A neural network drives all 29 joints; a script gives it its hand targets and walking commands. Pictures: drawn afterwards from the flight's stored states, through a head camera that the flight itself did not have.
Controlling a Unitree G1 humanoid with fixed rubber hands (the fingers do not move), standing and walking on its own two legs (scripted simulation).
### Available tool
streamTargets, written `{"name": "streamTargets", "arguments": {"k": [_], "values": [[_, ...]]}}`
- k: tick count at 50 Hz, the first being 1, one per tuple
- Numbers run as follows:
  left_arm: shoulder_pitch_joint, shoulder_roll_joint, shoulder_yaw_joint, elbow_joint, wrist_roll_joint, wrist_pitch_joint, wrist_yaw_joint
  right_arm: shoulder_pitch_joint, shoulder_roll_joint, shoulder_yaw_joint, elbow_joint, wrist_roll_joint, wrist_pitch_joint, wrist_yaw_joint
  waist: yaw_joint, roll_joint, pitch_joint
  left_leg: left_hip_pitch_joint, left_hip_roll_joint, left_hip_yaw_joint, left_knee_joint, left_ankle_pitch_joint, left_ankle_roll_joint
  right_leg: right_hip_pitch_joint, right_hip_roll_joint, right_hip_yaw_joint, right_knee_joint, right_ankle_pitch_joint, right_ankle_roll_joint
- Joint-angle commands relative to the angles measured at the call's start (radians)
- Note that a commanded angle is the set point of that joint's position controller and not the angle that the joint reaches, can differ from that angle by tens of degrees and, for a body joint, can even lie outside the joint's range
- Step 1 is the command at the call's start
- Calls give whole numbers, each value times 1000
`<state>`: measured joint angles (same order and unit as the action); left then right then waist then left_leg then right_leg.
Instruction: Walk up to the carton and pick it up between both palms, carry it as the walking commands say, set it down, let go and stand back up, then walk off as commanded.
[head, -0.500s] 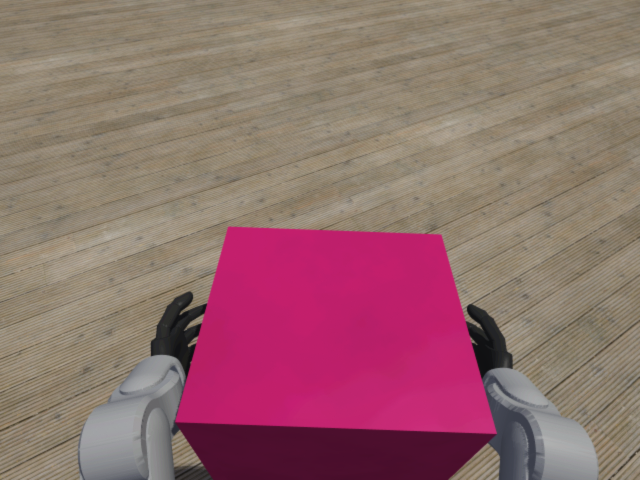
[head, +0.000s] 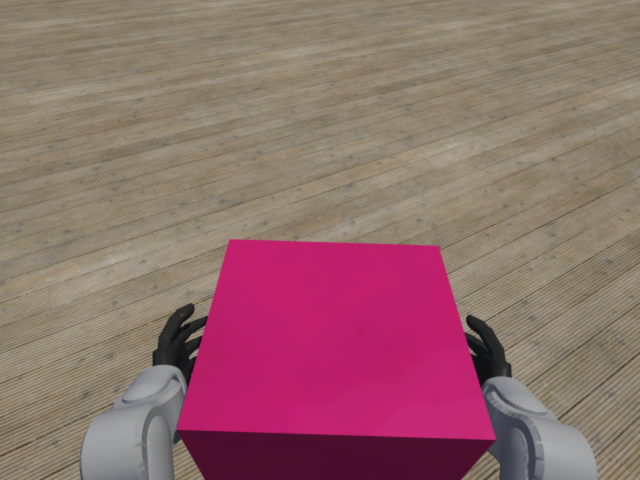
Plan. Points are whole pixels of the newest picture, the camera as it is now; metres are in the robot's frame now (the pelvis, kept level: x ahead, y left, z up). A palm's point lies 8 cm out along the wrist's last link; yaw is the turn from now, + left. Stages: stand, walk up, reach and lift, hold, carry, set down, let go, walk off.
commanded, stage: carry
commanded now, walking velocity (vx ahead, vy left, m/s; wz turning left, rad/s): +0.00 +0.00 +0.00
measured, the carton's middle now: (328, 390) +0.25 +0.01 +0.01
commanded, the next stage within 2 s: hold in 1.72 s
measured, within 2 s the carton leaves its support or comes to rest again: neither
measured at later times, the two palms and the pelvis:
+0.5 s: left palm (186, 385) +0.22 +0.16 +0.08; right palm (502, 396) +0.22 -0.18 +0.08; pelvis -0.01 -0.01 +0.00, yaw +0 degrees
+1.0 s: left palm (191, 398) +0.22 +0.16 +0.04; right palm (492, 408) +0.22 -0.18 +0.05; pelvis -0.03 -0.01 +0.00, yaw +0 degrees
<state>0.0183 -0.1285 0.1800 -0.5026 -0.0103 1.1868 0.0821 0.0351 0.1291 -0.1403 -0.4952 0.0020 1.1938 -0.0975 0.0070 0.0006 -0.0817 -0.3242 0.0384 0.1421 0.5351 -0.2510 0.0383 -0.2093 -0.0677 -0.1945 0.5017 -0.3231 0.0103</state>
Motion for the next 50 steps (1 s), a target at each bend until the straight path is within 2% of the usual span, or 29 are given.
{"name": "streamTargets", "arguments": {"k": [1,4,5,7,8,10,13,17,19,22,23,26,29,30,32,33,34,35,36,37,38,40,41,42,44,45,47,49,50], "values": [[-487,-720,-764,-119,-233,-11,-108,-446,700,714,-141,228,-25,108,-1,-8,-218,126,122,-127,-78,348,7,75,-93,84,-54,269,-13],[-502,-694,-749,-128,-232,-9,-106,-464,681,712,-155,222,-19,100,1,-70,-172,86,122,-132,-84,225,15,45,-104,109,-112,177,-16],[-497,-697,-755,-143,-228,-3,-92,-425,697,707,-125,239,-11,102,1,39,-208,106,114,-128,-95,255,-2,50,-109,107,-82,186,-26],[-455,-706,-742,-88,-216,-1,-95,-460,680,703,-144,235,-20,109,5,32,-203,121,137,-162,-117,205,14,38,-93,100,-88,103,-9],[-466,-712,-780,-143,-222,-3,-97,-450,679,716,-178,241,-25,110,5,125,-175,115,138,-150,-132,257,3,34,-86,90,-75,115,-11],[-528,-694,-726,-68,-198,-6,-92,-511,678,692,-128,221,-24,102,3,12,-156,89,124,-137,-130,213,-5,44,-95,96,-118,118,-15],[-563,-705,-772,-167,-247,-9,-97,-425,705,680,-114,213,-18,101,-1,43,-231,152,108,-126,-108,229,4,40,-111,128,-107,147,-24],[-475,-732,-749,-126,-229,-26,-106,-507,705,735,-220,250,-38,102,4,-22,-223,100,110,-104,-55,342,8,94,-114,107,-91,338,-17],[-417,-606,-621,117,-128,-60,-113,-437,579,614,42,148,-65,112,-5,-60,-236,130,104,-110,-75,266,10,76,-121,102,-91,327,-29],[-560,-720,-736,-119,-222,-89,-112,-534,720,729,-141,243,-86,122,4,-62,-163,78,104,-105,-74,250,9,51,-116,123,-115,285,-15],[-517,-700,-745,-130,-219,-82,-107,-449,691,699,-112,226,-79,122,2,4,-220,98,108,-100,-59,364,3,86,-114,101,-76,354,-24],[-461,-679,-712,-24,-191,-82,-104,-407,647,654,-48,186,-85,119,7,20,-259,93,107,-104,-19,414,11,103,-111,101,-44,418,-23],[-532,-625,-657,39,-137,-139,-120,-495,611,602,43,152,-147,137,8,91,-251,130,117,-133,-103,325,7,60,-71,84,-45,134,-28],[-478,-600,-597,206,-96,-163,-130,-473,589,558,179,107,-168,147,12,5,-213,99,133,-137,-94,298,20,34,-75,96,-61,133,-27],[-582,-778,-788,-130,-230,-160,-129,-554,773,756,-170,245,-166,140,16,38,-102,9,119,-138,-142,113,2,9,-90,128,-107,50,-30],[-555,-774,-738,-57,-224,-149,-136,-580,759,742,-157,232,-159,135,9,-97,-163,61,106,-140,-101,112,13,16,-96,141,-141,70,-36],[-453,-664,-647,121,-150,-148,-128,-509,624,634,2,165,-163,129,10,-21,-231,129,110,-121,-98,152,10,2,-106,151,-121,51,-51],[-456,-647,-656,100,-159,-157,-133,-453,610,621,22,139,-171,122,2,5,-277,113,110,-122,-70,250,12,69,-95,108,-85,186,-42],[-518,-509,-529,295,-61,-206,-139,-490,510,501,271,53,-200,139,5,-47,-221,112,107,-94,-72,212,4,20,-118,141,-116,184,-39],[-573,-672,-688,29,-177,-214,-141,-494,661,635,18,144,-210,136,4,-46,-181,56,101,-108,-66,213,6,50,-104,122,-106,219,-35],[-585,-618,-600,194,-107,-238,-148,-551,602,556,164,97,-234,147,8,-10,-205,98,104,-120,-99,161,14,18,-110,125,-114,81,-43],[-594,-724,-703,8,-181,-241,-144,-543,723,658,7,169,-235,145,9,7,-213,95,104,-98,-58,208,11,20,-108,129,-121,170,-37],[-528,-640,-606,237,-103,-241,-143,-475,617,559,203,95,-243,154,6,19,-214,131,118,-148,-110,190,12,-4,-88,140,-82,80,-44],[-613,-751,-743,-50,-216,-238,-145,-545,730,683,-58,182,-236,142,4,-23,-189,88,124,-148,-128,128,22,-5,-79,123,-110,43,-34],[-488,-602,-557,311,-75,-251,-148,-533,538,532,169,66,-264,143,8,-34,-237,112,116,-113,-98,178,22,-9,-105,136,-112,71,-44],[-562,-675,-670,97,-150,-254,-147,-517,635,603,46,119,-263,136,4,26,-203,83,106,-97,-95,198,10,-13,-104,134,-110,78,-46],[-553,-573,-554,315,-53,-305,-158,-488,544,482,321,26,-303,159,1,48,-209,108,131,-134,-122,242,17,-6,-89,118,-94,105,-34],[-516,-696,-649,103,-145,-318,-146,-493,675,616,62,141,-325,155,2,25,-260,120,127,-124,-100,305,9,44,-87,97,-61,141,-30],[-516,-606,-548,281,-69,-331,-153,-526,580,537,215,66,-338,156,2,-21,-236,110,127,-111,-62,335,13,20,-100,119,-74,200,-26]]}}
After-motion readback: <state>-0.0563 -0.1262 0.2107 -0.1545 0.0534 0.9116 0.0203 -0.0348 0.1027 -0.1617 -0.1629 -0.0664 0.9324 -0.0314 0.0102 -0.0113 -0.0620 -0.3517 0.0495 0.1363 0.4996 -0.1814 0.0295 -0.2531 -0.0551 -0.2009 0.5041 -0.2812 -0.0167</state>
